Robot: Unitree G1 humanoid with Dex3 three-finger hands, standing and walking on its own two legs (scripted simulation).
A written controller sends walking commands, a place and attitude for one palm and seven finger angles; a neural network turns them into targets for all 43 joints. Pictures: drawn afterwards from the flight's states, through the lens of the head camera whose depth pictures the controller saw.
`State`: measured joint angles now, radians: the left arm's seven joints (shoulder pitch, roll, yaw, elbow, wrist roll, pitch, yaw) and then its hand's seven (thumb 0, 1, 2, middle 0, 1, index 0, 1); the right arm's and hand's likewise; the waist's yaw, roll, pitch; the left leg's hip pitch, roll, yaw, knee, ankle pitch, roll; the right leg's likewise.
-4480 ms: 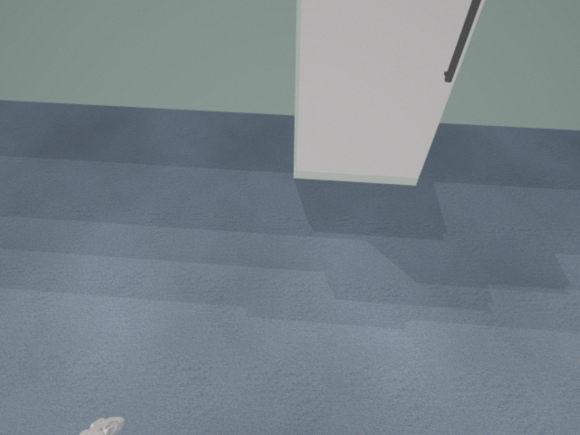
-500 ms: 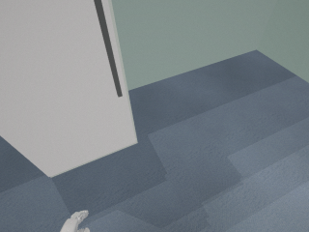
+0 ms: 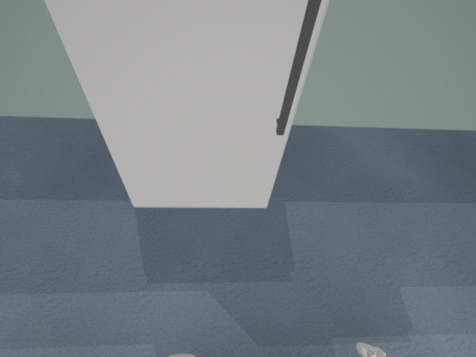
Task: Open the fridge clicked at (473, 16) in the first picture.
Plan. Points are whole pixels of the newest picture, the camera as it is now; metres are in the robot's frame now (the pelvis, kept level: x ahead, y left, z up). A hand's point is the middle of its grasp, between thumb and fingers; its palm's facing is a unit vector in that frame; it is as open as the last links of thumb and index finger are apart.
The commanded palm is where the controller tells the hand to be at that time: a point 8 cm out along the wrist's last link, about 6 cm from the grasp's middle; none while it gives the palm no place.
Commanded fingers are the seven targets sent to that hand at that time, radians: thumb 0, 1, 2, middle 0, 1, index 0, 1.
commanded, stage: take the last steps up to it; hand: right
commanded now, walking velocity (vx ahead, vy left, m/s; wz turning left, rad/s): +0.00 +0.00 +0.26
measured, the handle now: (297, 57) +0.75 -0.06 +0.09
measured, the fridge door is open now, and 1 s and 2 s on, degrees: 0 0 0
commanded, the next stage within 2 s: come to a stop and stand still in 0.92 s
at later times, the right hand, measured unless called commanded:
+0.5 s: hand out of the picture +0.10 -0.21 -0.16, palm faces -0.09 +0.98 -0.17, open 7.4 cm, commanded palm none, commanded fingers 0.00 -0.90 -0.90 0.20 0.30 0.20 0.30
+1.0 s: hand (303, 305) +0.25 -0.12 -0.15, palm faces -0.07 +0.97 -0.22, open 7.2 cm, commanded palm none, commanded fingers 0.00 -0.90 -0.90 0.20 0.30 0.20 0.30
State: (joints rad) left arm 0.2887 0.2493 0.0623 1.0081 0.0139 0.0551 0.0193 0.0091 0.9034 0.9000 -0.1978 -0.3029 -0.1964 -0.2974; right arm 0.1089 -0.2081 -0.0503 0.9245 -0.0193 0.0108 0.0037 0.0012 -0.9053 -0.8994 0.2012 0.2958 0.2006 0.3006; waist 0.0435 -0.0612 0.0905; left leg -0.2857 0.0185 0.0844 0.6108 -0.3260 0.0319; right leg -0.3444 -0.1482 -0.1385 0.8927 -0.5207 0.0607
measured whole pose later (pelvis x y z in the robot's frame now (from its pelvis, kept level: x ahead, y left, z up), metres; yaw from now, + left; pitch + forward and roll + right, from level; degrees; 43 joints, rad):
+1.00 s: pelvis +0.19 +0.06 +0.02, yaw +6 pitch +0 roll +0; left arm 0.26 0.18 0.05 1.08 0.02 -0.01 0.00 0.01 0.91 0.90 -0.19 -0.30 -0.19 -0.30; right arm 0.25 -0.15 -0.04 1.09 -0.03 -0.07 -0.02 -0.01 -0.94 -0.90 0.20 0.30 0.20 0.30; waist 0.01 -0.03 0.03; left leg -0.19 0.03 0.19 0.41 -0.22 0.05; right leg -0.47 -0.12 -0.10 0.93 -0.31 0.04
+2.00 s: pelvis +0.18 +0.09 +0.02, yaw +7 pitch -1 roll +0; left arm 0.29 0.12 0.01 1.14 0.02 0.02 0.02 0.01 0.91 0.90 -0.19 -0.30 -0.19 -0.30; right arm 0.21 -0.18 -0.02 1.11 -0.01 0.01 -0.03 0.00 -0.93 -0.90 0.20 0.30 0.20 0.30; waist -0.01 0.01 0.03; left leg -0.22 0.00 0.10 0.42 -0.18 0.04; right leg -0.15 -0.05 -0.05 0.43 -0.26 0.03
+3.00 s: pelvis +0.19 +0.07 +0.01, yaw +7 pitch -2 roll -1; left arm 0.28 0.17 -0.01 1.11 0.02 -0.03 0.02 0.01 0.91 0.90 -0.20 -0.30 -0.19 -0.30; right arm 0.26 -0.16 0.01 1.11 -0.01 -0.02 -0.03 0.00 -0.91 -0.90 0.20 0.30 0.20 0.30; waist 0.00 -0.01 0.04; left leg -0.21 0.05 0.08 0.47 -0.23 0.00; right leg -0.11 0.00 -0.06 0.42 -0.28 -0.01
